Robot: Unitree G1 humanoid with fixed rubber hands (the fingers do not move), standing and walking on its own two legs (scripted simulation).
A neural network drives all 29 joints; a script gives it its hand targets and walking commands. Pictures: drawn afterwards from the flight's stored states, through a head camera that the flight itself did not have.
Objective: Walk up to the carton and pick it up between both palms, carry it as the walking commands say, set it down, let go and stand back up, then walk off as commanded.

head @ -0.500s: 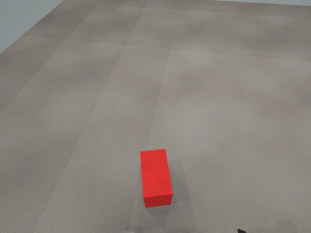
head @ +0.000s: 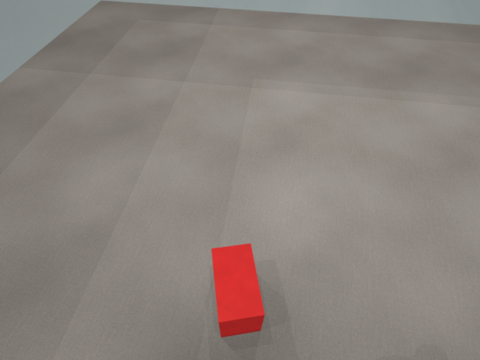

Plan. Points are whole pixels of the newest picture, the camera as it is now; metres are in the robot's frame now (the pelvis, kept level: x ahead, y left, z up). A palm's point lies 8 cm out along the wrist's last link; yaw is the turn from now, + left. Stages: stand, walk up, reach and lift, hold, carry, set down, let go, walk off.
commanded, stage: walk up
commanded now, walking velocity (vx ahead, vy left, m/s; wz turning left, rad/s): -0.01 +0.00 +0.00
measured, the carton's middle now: (236, 289) +0.45 +0.03 -0.67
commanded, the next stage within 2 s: stand in 0.90 s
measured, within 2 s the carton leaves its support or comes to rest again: neither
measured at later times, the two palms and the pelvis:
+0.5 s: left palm out of the picture -0.02 +0.20 -0.15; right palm out of the picture +0.00 -0.24 -0.15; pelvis +0.01 -0.02 +0.00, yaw +1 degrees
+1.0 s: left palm out of the picture -0.02 +0.26 -0.16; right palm out of the picture +0.07 -0.19 -0.14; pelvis +0.01 +0.03 +0.00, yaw +6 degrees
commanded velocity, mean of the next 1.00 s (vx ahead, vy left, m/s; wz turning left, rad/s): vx -0.01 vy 0.01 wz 0.07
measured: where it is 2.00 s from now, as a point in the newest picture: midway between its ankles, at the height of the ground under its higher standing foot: outside the picture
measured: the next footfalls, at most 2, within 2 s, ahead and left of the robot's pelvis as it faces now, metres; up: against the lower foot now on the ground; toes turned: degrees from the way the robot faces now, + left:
right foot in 1.02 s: +0.04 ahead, -0.10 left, +0.00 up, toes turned +3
